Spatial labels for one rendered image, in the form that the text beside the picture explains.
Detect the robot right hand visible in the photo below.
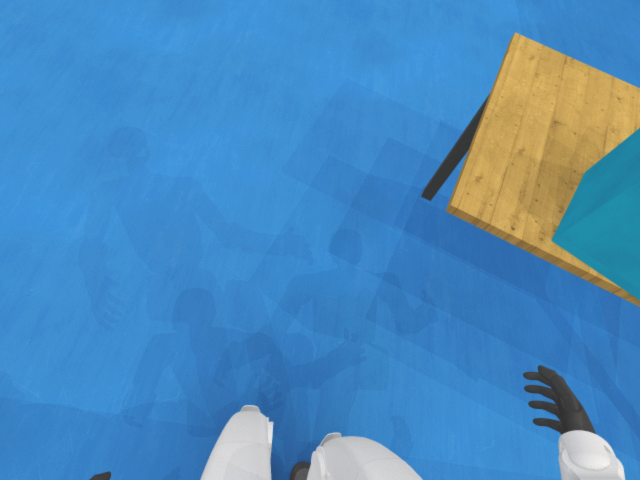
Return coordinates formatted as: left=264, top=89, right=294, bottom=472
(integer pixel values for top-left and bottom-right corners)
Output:
left=523, top=365, right=596, bottom=435

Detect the robot right thigh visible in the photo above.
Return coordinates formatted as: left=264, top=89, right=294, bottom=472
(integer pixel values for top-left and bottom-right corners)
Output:
left=311, top=436, right=423, bottom=480

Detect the right robot forearm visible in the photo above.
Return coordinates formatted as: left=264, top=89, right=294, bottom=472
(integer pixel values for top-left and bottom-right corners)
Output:
left=558, top=430, right=625, bottom=480

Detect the carton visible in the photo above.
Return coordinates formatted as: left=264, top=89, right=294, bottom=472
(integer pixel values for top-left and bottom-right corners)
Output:
left=551, top=128, right=640, bottom=300

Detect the left robot shin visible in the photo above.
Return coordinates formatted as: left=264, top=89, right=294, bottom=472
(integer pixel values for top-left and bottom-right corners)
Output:
left=240, top=405, right=261, bottom=413

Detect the table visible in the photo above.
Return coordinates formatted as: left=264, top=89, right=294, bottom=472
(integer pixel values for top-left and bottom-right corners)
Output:
left=421, top=32, right=640, bottom=307

